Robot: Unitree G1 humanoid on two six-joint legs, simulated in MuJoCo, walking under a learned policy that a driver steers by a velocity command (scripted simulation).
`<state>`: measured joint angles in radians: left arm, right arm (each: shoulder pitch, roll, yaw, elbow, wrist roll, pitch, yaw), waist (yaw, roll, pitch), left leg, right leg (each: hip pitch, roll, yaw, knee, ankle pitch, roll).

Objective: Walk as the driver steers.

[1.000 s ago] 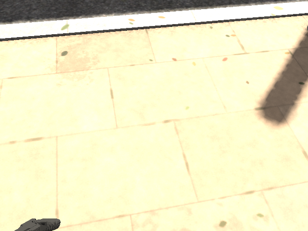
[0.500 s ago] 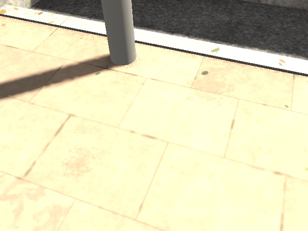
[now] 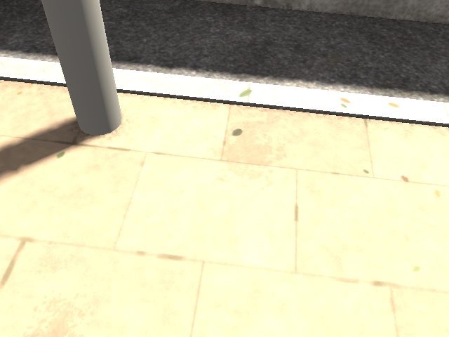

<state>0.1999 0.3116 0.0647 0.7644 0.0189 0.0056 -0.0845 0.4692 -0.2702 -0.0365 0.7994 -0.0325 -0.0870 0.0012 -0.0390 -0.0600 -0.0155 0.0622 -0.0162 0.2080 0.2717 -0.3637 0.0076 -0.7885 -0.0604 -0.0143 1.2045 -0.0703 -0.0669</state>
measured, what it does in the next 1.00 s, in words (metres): walks ahead, turning right: right foot, then left foot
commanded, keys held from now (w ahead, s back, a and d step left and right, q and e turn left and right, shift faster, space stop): w+e+shift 0.18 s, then shift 0.82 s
